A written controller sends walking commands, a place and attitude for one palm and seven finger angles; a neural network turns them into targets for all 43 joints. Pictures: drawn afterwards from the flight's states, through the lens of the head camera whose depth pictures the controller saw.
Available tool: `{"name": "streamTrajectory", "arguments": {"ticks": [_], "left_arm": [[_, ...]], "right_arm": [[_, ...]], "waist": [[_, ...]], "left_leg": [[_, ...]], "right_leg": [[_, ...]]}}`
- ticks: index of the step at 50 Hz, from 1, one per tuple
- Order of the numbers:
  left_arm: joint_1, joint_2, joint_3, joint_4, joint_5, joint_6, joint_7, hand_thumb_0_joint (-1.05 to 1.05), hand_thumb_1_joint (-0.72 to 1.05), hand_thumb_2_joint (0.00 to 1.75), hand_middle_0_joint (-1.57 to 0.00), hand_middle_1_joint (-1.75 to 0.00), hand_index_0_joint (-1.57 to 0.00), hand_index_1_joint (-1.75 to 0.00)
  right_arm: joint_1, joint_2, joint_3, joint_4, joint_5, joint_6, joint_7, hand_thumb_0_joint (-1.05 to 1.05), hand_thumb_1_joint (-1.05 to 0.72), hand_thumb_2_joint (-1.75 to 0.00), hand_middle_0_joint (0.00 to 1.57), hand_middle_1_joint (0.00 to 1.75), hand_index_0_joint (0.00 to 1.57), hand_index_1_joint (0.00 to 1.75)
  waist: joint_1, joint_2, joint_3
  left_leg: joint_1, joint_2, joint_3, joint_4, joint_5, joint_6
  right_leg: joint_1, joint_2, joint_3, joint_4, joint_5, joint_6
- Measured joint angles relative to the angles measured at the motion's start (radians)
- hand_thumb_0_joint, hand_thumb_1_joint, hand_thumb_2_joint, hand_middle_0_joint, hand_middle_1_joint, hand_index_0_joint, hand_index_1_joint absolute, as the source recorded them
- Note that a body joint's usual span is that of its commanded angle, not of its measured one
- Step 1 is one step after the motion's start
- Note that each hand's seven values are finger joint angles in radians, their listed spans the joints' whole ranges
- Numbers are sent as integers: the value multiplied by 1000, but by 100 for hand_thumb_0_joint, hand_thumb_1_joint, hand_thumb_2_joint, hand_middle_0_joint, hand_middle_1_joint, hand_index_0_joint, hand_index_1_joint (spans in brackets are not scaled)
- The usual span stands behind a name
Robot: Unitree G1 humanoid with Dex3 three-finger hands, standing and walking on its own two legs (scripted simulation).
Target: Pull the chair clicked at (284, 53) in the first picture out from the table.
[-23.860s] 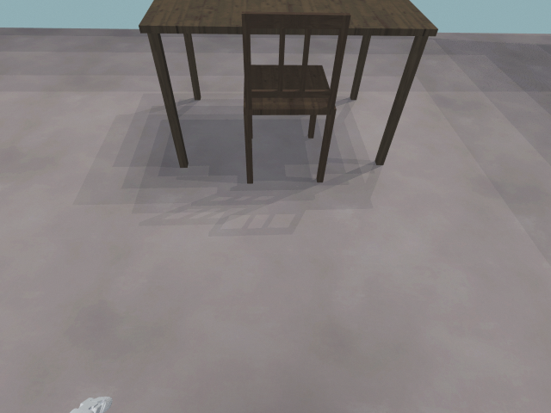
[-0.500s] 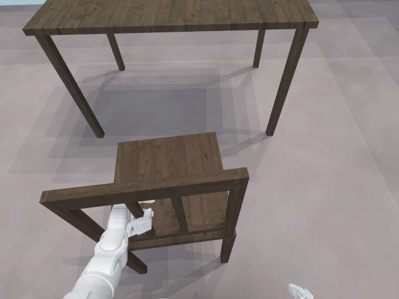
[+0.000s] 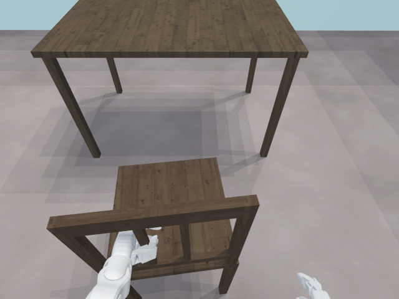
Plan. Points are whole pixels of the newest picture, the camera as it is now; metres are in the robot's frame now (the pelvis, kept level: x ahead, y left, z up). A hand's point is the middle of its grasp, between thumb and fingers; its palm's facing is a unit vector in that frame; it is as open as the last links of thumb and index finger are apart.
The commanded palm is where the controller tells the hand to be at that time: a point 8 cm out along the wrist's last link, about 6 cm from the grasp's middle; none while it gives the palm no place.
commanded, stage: stop walking, hand still on the chair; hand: left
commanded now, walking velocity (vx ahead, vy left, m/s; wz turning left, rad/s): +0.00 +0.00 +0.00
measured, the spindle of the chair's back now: (146, 246) +0.26 +0.14 -0.12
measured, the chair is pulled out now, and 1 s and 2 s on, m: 0.68 0.68 0.68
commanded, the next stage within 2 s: open the thumb and straighten the fingers in 0.16 s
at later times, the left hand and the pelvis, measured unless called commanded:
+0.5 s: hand (149, 243) +0.25 +0.13 -0.07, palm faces -0.02 -0.99 -0.12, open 7.7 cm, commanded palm +0.23 +0.18 -0.05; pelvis +0.00 -0.01 -0.01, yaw +1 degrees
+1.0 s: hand (144, 239) +0.26 +0.14 -0.07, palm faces +0.01 -0.99 -0.13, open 17.0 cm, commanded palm +0.24 +0.19 -0.05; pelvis +0.02 -0.02 -0.04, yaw +3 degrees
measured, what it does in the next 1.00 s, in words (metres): stands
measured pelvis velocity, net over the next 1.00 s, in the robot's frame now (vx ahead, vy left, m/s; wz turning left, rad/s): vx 0.02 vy -0.02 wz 0.05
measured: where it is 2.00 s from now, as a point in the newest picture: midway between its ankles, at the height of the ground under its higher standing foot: outside the picture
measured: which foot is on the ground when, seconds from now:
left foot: down 0.00-1.00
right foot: down 0.00-1.00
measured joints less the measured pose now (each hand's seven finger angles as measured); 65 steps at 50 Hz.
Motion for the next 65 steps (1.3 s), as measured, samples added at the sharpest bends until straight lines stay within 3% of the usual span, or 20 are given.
{"name": "streamTrajectory", "arguments": {"ticks": [6,13,18,22,28,32,36,50,58,65], "left_arm": [[-6,-5,-6,-8,-4,8,6,4,69,83,-31,-129,-49,-145],[-7,-3,-7,-5,-8,11,9,4,69,83,-31,-129,-49,-145],[23,22,19,-82,-42,46,-22,4,66,81,-34,-132,-49,-145],[52,49,29,-180,-46,53,-49,3,50,72,-40,-137,-49,-145],[73,67,49,-261,-53,115,-66,2,3,49,-45,-139,-48,-141],[82,75,71,-297,-76,161,-75,1,-24,35,-42,-126,-43,-127],[106,74,72,-350,-86,188,-96,0,-40,27,-36,-106,-36,-106],[189,88,71,-515,-76,280,-116,-1,-54,21,-7,-21,-7,-21],[242,84,60,-575,-66,312,-113,-1,-54,20,-2,-5,-2,-4],[379,94,52,-692,-60,313,-97,-1,-54,20,-1,-1,-1,-1]], "right_arm": [[-7,28,24,-1,-5,5,5,1,-91,-90,20,30,21,30],[3,14,20,10,-4,16,1,1,-90,-90,21,30,21,30],[14,-10,1,-3,28,6,44,1,-90,-90,21,30,21,30],[25,-41,-23,-34,32,-21,68,1,-91,-90,20,30,21,30],[22,-76,-40,-71,33,-39,72,1,-91,-90,20,30,20,30],[20,-74,-34,-88,33,-55,59,1,-91,-90,20,30,20,30],[23,-64,-25,-100,30,-76,52,1,-91,-90,20,30,20,30],[28,-63,-11,-145,22,-107,37,1,-91,-90,20,30,21,30],[39,-68,-16,-159,18,-109,27,1,-91,-90,20,30,21,30],[55,-59,-24,-177,21,-110,24,1,-91,-90,20,30,21,30]], "waist": [[4,1,3],[3,1,-2],[-31,-19,-34],[-37,-21,-49],[-38,11,-74],[-35,26,-90],[-30,36,-109],[-24,44,-139],[-28,30,-149],[-30,33,-164]], "left_leg": [[-7,-4,2,-11,9,3],[-7,-2,-1,-17,13,1],[-84,-4,-19,38,-4,-3],[-164,3,-26,117,-38,-8],[-258,5,-28,212,-83,-8],[-296,4,-32,251,-105,-10],[-324,3,-40,285,-127,-13],[-368,4,-64,356,-180,-22],[-395,3,-67,385,-194,-23],[-408,4,-71,409,-206,-22]], "right_leg": [[-7,-3,2,-11,9,4],[-5,-1,-2,-21,14,2],[-78,-5,-18,41,-13,-3],[-152,-1,-23,112,-45,-10],[-245,-1,-23,206,-89,-11],[-284,-4,-26,251,-116,-12],[-310,-5,-33,286,-142,-15],[-343,-7,-55,353,-200,-22],[-368,-8,-58,382,-216,-23],[-376,-8,-61,396,-224,-21]]}}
